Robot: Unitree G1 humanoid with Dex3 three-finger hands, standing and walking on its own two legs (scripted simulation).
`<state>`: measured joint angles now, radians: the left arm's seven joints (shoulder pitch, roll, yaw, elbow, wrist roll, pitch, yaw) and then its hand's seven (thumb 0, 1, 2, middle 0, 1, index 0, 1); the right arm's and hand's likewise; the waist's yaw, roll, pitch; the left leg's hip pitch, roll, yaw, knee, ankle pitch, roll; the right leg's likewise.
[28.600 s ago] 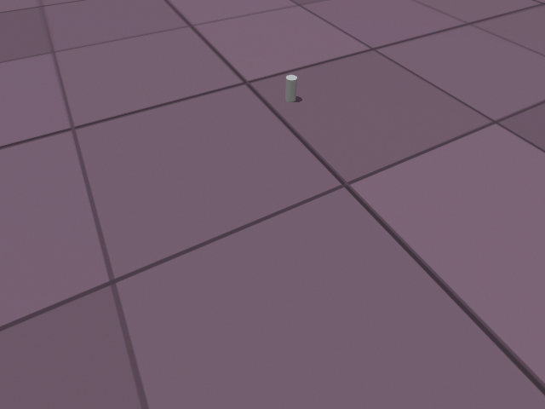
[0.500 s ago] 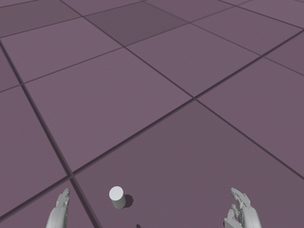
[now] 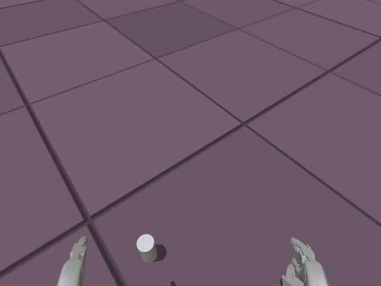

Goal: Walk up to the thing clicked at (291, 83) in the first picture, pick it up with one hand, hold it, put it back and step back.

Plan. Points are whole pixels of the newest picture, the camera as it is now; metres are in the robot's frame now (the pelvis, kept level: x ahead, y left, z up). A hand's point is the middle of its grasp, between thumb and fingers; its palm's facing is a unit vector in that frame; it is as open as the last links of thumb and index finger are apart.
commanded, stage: home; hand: left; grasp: from the side
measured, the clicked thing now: (147, 248) +0.41 +0.19 -0.64
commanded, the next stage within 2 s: stand in 0.14 s
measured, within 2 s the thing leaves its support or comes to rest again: neither
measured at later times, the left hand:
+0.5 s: hand (102, 284) +0.17 +0.18 -0.06, palm faces +0.10 -0.95 -0.28, open 14.2 cm
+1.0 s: hand out of the picture +0.08 +0.25 -0.11, palm faces +0.00 -0.93 -0.36, open 7.5 cm
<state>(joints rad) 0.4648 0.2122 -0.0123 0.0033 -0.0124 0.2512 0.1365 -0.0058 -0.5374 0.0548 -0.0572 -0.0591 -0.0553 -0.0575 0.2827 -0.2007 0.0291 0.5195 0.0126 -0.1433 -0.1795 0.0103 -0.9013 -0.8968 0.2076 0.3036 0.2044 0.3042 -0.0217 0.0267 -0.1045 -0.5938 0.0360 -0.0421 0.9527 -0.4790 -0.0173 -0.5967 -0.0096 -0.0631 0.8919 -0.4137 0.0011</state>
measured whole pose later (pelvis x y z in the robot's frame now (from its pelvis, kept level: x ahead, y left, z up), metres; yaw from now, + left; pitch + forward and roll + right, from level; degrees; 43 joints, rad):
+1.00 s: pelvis +0.00 +0.01 +0.03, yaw +1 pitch -1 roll +0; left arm 0.25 0.33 0.02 0.85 0.04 0.00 0.03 0.01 0.89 0.89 -0.21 -0.30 -0.20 -0.30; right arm 0.22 -0.32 -0.04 0.91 -0.05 -0.01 -0.01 0.01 -0.90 -0.90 0.21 0.30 0.20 0.30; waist 0.01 -0.01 0.03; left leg -0.30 0.00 -0.02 0.69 -0.36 0.00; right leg -0.33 -0.04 -0.05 0.67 -0.32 0.01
